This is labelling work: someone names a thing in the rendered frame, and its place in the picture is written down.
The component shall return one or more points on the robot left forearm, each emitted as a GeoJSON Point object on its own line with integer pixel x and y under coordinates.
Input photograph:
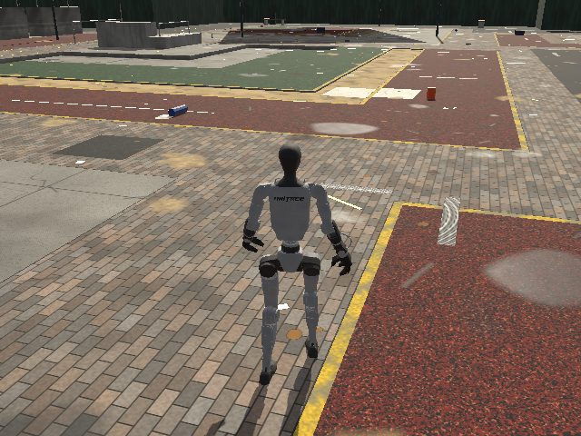
{"type": "Point", "coordinates": [247, 234]}

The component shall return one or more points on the left robot upper arm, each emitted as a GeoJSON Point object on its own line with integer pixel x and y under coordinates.
{"type": "Point", "coordinates": [260, 193]}

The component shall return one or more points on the robot right shin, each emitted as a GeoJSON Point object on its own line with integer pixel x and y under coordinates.
{"type": "Point", "coordinates": [312, 318]}

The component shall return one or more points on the left robot hand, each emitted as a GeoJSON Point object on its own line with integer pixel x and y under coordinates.
{"type": "Point", "coordinates": [251, 248]}

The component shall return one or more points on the right robot upper arm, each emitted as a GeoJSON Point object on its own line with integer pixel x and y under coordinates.
{"type": "Point", "coordinates": [318, 192]}

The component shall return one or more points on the right robot hand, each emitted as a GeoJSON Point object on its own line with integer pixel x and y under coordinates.
{"type": "Point", "coordinates": [346, 261]}

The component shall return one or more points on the robot right forearm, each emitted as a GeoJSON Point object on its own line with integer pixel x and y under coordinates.
{"type": "Point", "coordinates": [337, 242]}

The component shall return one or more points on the right robot foot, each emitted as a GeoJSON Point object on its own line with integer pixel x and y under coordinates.
{"type": "Point", "coordinates": [312, 350]}

